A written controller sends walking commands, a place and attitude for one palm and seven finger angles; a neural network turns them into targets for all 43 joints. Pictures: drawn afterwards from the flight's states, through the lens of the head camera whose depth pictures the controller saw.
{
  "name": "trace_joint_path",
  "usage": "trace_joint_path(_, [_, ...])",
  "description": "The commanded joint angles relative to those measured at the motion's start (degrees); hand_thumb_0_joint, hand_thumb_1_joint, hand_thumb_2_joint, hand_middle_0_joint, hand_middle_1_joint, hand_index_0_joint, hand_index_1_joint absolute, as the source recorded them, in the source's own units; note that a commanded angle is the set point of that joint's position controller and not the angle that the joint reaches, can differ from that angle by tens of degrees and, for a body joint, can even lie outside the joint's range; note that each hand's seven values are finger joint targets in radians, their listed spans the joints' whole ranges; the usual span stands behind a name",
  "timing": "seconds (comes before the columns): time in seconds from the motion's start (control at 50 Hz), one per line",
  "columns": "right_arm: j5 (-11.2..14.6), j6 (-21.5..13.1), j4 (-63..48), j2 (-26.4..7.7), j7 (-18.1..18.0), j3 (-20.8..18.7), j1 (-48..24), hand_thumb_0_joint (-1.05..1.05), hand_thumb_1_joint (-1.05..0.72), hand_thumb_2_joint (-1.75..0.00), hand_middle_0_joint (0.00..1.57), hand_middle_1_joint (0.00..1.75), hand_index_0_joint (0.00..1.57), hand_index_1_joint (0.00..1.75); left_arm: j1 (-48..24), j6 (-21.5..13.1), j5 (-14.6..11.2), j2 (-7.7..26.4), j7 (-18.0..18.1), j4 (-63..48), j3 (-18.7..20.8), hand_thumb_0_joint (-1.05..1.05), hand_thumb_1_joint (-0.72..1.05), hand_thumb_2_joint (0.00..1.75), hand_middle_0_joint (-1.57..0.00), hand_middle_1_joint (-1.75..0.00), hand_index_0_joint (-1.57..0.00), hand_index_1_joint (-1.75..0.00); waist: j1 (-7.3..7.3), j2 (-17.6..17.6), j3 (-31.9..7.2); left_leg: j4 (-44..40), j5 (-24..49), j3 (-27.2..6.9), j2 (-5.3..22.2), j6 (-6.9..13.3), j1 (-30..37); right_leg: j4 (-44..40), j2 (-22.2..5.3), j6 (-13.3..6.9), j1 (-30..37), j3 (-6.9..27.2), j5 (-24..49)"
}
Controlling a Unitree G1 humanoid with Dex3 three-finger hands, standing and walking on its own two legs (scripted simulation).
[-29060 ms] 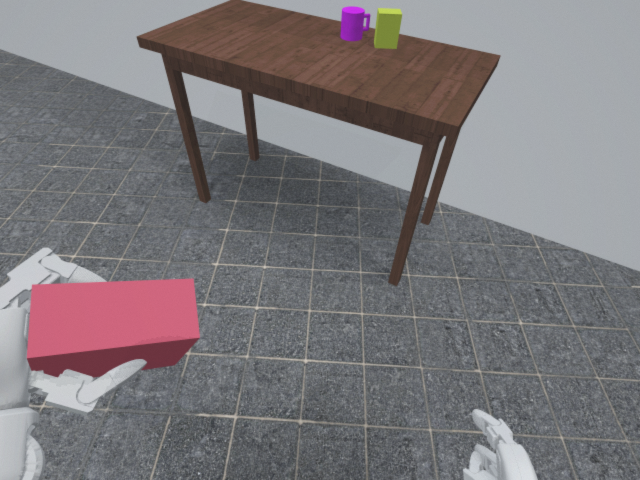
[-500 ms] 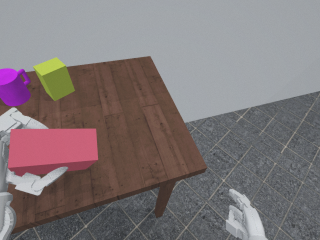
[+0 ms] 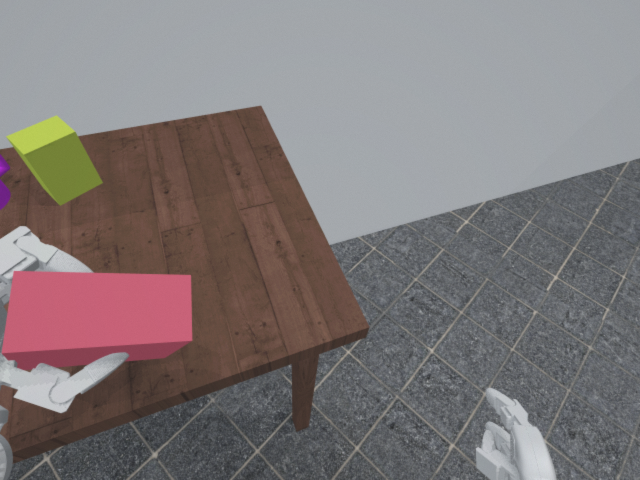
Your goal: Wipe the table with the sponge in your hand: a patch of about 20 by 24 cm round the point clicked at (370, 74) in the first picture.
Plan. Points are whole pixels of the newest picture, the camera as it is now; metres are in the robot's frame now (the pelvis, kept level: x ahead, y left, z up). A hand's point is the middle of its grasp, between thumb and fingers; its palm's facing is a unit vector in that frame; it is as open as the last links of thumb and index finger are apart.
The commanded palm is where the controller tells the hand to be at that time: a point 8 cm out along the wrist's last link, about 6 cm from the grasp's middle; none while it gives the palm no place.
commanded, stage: come to a stop and stand still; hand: left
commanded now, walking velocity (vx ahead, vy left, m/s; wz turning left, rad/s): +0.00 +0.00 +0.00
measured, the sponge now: (130, 322) +0.24 +0.20 +0.13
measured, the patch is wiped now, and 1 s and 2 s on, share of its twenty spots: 0.00 0.00 0.00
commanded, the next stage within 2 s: look again from close up in 0.92 s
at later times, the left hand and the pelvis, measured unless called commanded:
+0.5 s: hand (13, 316) +0.23 +0.29 +0.15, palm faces +0.29 -0.87 -0.40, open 9.9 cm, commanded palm +0.17 +0.33 +0.18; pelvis +0.00 +0.05 +0.00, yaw -1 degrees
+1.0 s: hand out of the picture +0.23 +0.33 +0.16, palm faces +0.38 -0.86 -0.35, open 9.9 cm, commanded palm +0.16 +0.36 +0.18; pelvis +0.00 +0.08 +0.00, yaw +0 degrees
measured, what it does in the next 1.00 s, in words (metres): shifts its weight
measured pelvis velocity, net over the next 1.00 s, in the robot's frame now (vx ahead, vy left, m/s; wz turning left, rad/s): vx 0.00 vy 0.08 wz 0.01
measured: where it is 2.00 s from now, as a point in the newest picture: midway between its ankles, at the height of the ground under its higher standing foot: outside the picture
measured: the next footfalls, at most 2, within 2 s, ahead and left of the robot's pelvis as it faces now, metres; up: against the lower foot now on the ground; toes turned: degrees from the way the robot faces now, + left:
none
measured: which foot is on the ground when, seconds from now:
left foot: down 0.00-1.00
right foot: down 0.00-1.00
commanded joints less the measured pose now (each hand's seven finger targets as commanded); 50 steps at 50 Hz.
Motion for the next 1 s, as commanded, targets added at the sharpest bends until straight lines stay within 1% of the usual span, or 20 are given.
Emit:
trace_joint_path(0.0, [0.2, -2.8, -9.0, -6.1, -0.7, -2.1, -3.5, 0.0, -0.9, -0.9, 0.2, 0.3, 0.2, 0.3, -1.6, -3.7, -0.6, 9.8, 1.6, -11.1, 8.2, 0.0, 0.1, 1.3, -1.2, -1.6, -1.2, -1.6, 0.89, 1.1, -9.4, -1.9, 1.9, -1.5, 1.1, 3.5, 1.3, -8.9, -10.7, 3.3, 3.4, 11.0, 2.4])
trace_joint_path(0.04, [0.3, -2.5, -8.4, -5.8, -0.8, -1.4, -4.0, 0.0, -0.9, -0.9, 0.2, 0.3, 0.2, 0.3, -1.3, -3.7, -0.2, 8.7, 2.5, -10.7, 7.4, 0.0, 0.1, 1.3, -1.2, -1.6, -1.2, -1.6, 0.87, 2.6, -10.1, -2.6, 2.0, -1.4, 0.4, 3.7, 2.6, -10.1, -11.1, 3.5, 4.1, 11.8, 0.5])
trace_joint_path(0.08, [0.5, -2.6, -8.5, -5.9, -0.7, -1.2, -4.0, 0.0, -0.9, -0.9, 0.2, 0.3, 0.2, 0.3, -2.0, -3.6, 0.2, 8.9, 3.0, -10.2, 7.3, 0.0, 0.1, 1.3, -1.2, -1.6, -1.2, -1.6, 1.1, 0.9, -9.9, -2.2, 2.1, -1.4, -0.3, 3.7, 2.3, -11.6, -11.6, 4.5, 5.6, 12.6, -0.2])
trace_joint_path(0.14, [0.4, -2.7, -7.9, -5.9, -0.7, -0.9, -4.5, 0.0, -0.9, -0.9, 0.2, 0.3, 0.2, 0.3, -2.1, -3.5, 0.8, 8.3, 3.4, -10.4, 6.2, 0.0, 0.1, 1.3, -1.2, -1.6, -1.2, -1.6, 1.08, 2.1, -9.9, -4.4, 5.7, -2.2, 0.4, 3.9, 4.2, -10.4, -11.3, 3.4, 6.2, 11.1, 3.2])
trace_joint_path(0.16, [-2.7, -6.7, -2.4, -6.7, -1.2, -2.3, 6.7, 0.0, -0.9, -0.9, 0.2, 0.3, 0.2, 0.3, -57.4, -9.4, 9.1, 52.8, 1.5, -19.8, 37.9, 0.0, 0.1, 1.3, -1.2, -1.6, -1.2, -1.6, 2.72, -3.2, -1.4, -1.7, 6.7, 6.9, -3.2, 1.6, -0.2, -14.7, -6.7, 10.8, 0.1, 9.7, 15.7])
trace_joint_path(0.18, [-2.1, -6.2, -2.9, -2.9, -1.4, -0.9, 0.8, 0.0, -0.9, -0.9, 0.2, 0.3, 0.2, 0.3, -28.2, -7.4, 4.3, 20.8, -1.3, 10.6, 17.8, 0.0, 0.1, 1.3, -1.2, -1.6, -1.2, -1.6, 2.45, 0.1, -12.5, -5.2, 8.9, 2.4, -5.1, 3.4, -0.3, -7.5, -10.9, 3.9, 10.8, 9.2, 17.8])
trace_joint_path(0.2, [-0.5, -7.4, -7.6, -6.4, -0.8, -2.0, 0.7, 0.0, -0.9, -0.9, 0.2, 0.3, 0.2, 0.3, -14.2, -7.0, 2.8, 12.2, -2.1, 12.9, 10.8, 0.0, 0.1, 1.3, -1.2, -1.6, -1.2, -1.6, 5.17, 6.1, -9.1, -2.9, 10.0, 2.7, -3.0, 2.6, 1.9, -8.0, -11.0, 5.1, 9.0, 15.1, 21.8])
trace_joint_path(0.22, [0.1, -7.4, -7.1, -6.0, 0.2, -1.9, -0.4, 0.0, -0.9, -0.9, 0.2, 0.3, 0.2, 0.3, -10.0, -7.3, 1.1, 4.0, -2.4, 9.1, 3.2, 0.0, 0.1, 1.3, -1.2, -1.6, -1.2, -1.6, 3.38, 10.7, -12.9, -5.1, 11.4, 2.4, -1.7, 2.9, 3.9, -3.7, -11.8, 3.7, 11.9, 12.1, 23.6])
trace_joint_path(0.24, [-0.1, -7.0, -7.5, -7.4, 1.0, -2.0, 0.8, 0.0, -0.9, -0.9, 0.2, 0.3, 0.2, 0.3, -10.7, -7.9, 1.5, 6.7, -1.6, 1.7, 4.3, 0.0, 0.1, 1.3, -1.2, -1.6, -1.2, -1.6, 3.06, 9.4, -14.8, -6.1, 12.1, 1.7, -0.9, 2.9, 3.8, -2.7, -10.7, 4.5, 13.7, 10.6, 20.7])
trace_joint_path(0.3, [-0.2, -7.3, -8.2, -6.5, 2.1, -1.0, -2.5, 0.0, -0.9, -0.9, 0.2, 0.3, 0.2, 0.3, -7.0, -7.7, 1.7, 6.3, 0.0, -4.5, 2.6, 0.0, 0.1, 1.3, -1.2, -1.6, -1.2, -1.6, 3.51, 0.2, -12.1, -7.8, 9.3, -1.5, 0.1, 3.7, 2.4, -4.4, -8.9, 4.4, 11.2, 9.0, 8.1])
trace_joint_path(0.38, [-0.4, -6.8, -8.8, -6.4, 1.1, -0.5, -4.1, 0.0, -0.9, -0.9, 0.2, 0.3, 0.2, 0.3, -7.5, -7.0, 1.8, 9.4, 1.2, -4.8, 7.2, 0.0, 0.1, 1.3, -1.2, -1.6, -1.2, -1.6, 2.88, -1.9, -8.0, -11.2, 3.3, -3.7, 0.8, 4.1, -0.5, -4.7, -7.4, 3.6, 8.6, 7.3, 1.0])
trace_joint_path(0.42, [-0.4, -6.6, -8.4, -6.2, 0.3, -0.3, -5.2, 0.0, -0.9, -0.9, 0.2, 0.3, 0.2, 0.3, -9.7, -7.5, 1.8, 12.5, 1.7, -6.3, 10.6, 0.0, 0.1, 1.3, -1.2, -1.6, -1.2, -1.6, 2.5, 2.2, -8.2, -12.1, 3.2, -4.0, 1.0, 4.2, 0.1, -3.8, -7.2, 3.6, 8.4, 7.2, 2.2])
trace_joint_path(0.48, [-0.4, -6.9, -8.6, -5.6, -0.2, -0.2, -4.1, 0.0, -0.9, -0.9, 0.2, 0.3, 0.2, 0.3, -12.0, -8.0, 1.7, 10.2, 1.5, -6.9, 8.9, 0.0, 0.1, 1.3, -1.2, -1.6, -1.2, -1.6, 2.43, 6.1, -9.6, -11.6, 8.6, -4.5, 1.4, 4.2, 0.7, -1.8, -7.5, 3.4, 11.3, 6.1, 8.2])
trace_joint_path(0.58, [-0.6, -7.6, -7.7, -5.9, 0.5, -0.2, -3.6, 0.0, -0.9, -0.9, 0.2, 0.3, 0.2, 0.3, -12.7, -7.7, 2.3, 6.1, 1.2, -7.9, 3.9, 0.0, 0.1, 1.3, -1.2, -1.6, -1.2, -1.6, 2.05, 6.8, -11.0, -9.6, 20.1, -4.0, 1.8, 2.6, 4.9, -1.2, -7.5, 3.4, 11.3, 4.9, 14.4])
trace_joint_path(0.64, [-0.7, -7.1, -7.3, -5.8, 1.0, -0.1, -3.8, 0.0, -0.9, -0.9, 0.2, 0.3, 0.2, 0.3, -11.5, -7.3, 2.7, 4.4, 1.3, -6.9, 2.2, 0.0, 0.1, 1.3, -1.2, -1.6, -1.2, -1.6, 1.82, 6.8, -10.8, -9.5, 23.8, -4.0, 2.2, 1.6, 5.3, -1.1, -7.1, 3.6, 10.9, 3.6, 14.0])
trace_joint_path(0.76, [-0.6, -5.4, -8.3, -5.7, 1.1, -0.1, -4.1, 0.0, -0.9, -0.9, 0.2, 0.3, 0.2, 0.3, -11.1, -6.9, 2.8, 6.1, 1.4, -7.4, 4.1, 0.0, 0.1, 1.3, -1.2, -1.6, -1.2, -1.6, 1.88, 7.8, -9.2, -10.7, 22.0, -4.3, 2.3, 0.7, 2.3, -1.2, -6.5, 3.6, 12.3, 2.9, 12.3])
trace_joint_path(0.82, [-0.4, -5.4, -8.8, -5.6, 1.0, -0.1, -5.3, 0.0, -0.9, -0.9, 0.2, 0.3, 0.2, 0.3, -11.1, -7.1, 2.6, 8.0, 1.6, -9.6, 6.3, 0.0, 0.1, 1.3, -1.2, -1.6, -1.2, -1.6, 2.0, 8.0, -10.6, -10.6, 21.5, -3.6, 1.8, 0.2, 3.6, -1.0, -6.2, 3.6, 12.5, 2.9, 12.5])
trace_joint_path(0.84, [-0.7, -5.0, -8.8, -5.4, 0.9, 0.2, -4.5, 0.0, -0.9, -0.9, 0.2, 0.3, 0.2, 0.3, -10.1, -7.2, 2.5, 6.2, 1.4, -8.5, 4.6, 0.0, 0.1, 1.3, -1.2, -1.6, -1.2, -1.6, 1.82, 8.1, -9.7, -10.8, 21.4, -4.1, 1.8, 0.4, 2.3, -1.7, -6.2, 3.6, 12.8, 2.4, 12.3])
trace_joint_path(0.92, [-0.5, -5.3, -9.0, -5.8, 0.9, -0.1, -5.0, 0.0, -0.9, -0.9, 0.2, 0.3, 0.2, 0.3, -10.2, -7.2, 2.5, 7.5, 1.6, -9.8, 5.8, 0.0, 0.1, 1.3, -1.2, -1.6, -1.2, -1.6, 1.94, 9.2, -10.8, -11.0, 18.9, -3.5, 1.8, 0.4, 2.5, -1.4, -6.2, 3.8, 13.6, 2.9, 11.9])
trace_joint_path(0.98, [-0.6, -5.2, -8.8, -6.0, 0.9, -0.3, -3.9, 0.0, -0.9, -0.9, 0.2, 0.3, 0.2, 0.3, -9.5, -7.2, 2.5, 6.3, 1.3, -8.7, 4.6, 0.0, 0.1, 1.3, -1.2, -1.6, -1.2, -1.6, 1.69, 5.5, -10.2, -10.4, 17.2, -3.9, 1.1, 0.8, 1.3, -3.0, -6.7, 3.6, 14.8, 3.5, 15.0])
